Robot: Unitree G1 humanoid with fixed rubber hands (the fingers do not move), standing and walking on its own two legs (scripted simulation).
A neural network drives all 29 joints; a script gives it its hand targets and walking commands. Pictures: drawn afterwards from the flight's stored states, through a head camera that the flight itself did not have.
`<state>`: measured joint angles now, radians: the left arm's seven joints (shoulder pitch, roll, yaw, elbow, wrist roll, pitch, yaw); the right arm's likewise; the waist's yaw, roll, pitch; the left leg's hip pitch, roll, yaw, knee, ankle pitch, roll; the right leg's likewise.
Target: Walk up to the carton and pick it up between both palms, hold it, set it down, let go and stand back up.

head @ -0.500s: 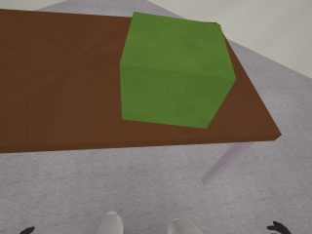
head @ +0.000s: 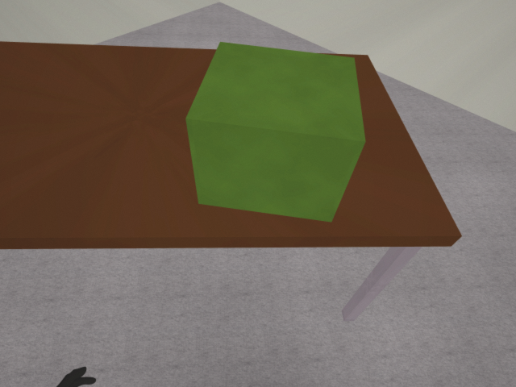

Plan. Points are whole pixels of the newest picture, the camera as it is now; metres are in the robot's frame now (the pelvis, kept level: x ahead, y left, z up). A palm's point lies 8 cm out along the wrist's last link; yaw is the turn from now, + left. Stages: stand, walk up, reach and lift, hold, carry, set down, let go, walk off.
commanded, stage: walk up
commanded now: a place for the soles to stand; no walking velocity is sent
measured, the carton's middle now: (275, 131) +0.60 -0.02 +0.03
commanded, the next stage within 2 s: none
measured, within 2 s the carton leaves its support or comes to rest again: neither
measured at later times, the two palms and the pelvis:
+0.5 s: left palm out of the picture +0.09 +0.32 -0.09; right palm out of the picture +0.11 -0.30 -0.10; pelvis +0.01 +0.00 +0.01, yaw +3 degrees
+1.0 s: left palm out of the picture +0.08 +0.32 -0.10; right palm out of the picture +0.14 -0.29 -0.08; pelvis +0.01 +0.01 +0.02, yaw +4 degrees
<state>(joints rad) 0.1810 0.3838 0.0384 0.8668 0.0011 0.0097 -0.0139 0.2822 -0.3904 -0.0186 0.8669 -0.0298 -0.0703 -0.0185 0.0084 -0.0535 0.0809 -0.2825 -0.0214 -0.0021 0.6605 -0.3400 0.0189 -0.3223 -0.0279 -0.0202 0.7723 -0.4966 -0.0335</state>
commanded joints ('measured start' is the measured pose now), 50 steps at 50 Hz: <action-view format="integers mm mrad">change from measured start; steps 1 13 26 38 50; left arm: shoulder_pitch -11 -69 -122 -130 -165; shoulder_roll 238 200 221 186 208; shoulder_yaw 58 31 26 4 19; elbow -43 5 49 94 140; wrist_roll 8 10 4 2 16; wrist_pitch -61 -71 -59 -42 -51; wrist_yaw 12 3 12 9 8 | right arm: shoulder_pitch -75 -140 -132 -169 -195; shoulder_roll -190 -222 -202 -231 -187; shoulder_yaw -40 -51 -39 -42 -36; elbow -60 -17 38 72 88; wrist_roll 22 8 24 19 23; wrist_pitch -7 -4 10 14 21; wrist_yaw -6 11 17 4 15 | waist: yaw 27 34 1 -7 -8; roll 127 -4 1 143 6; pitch -94 -50 -152 -132 -79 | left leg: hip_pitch -66 -96 57 98 49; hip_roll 73 188 105 159 80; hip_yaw -64 -251 -142 -228 -132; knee -15 -180 -135 -231 -231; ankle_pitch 512 166 337 543 211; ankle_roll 31 115 68 87 49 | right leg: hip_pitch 180 141 156 172 178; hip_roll -118 -57 -99 -58 -118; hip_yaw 123 71 31 -25 36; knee -233 -277 -290 -233 -390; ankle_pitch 556 213 313 372 250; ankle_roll -52 -17 -25 11 -16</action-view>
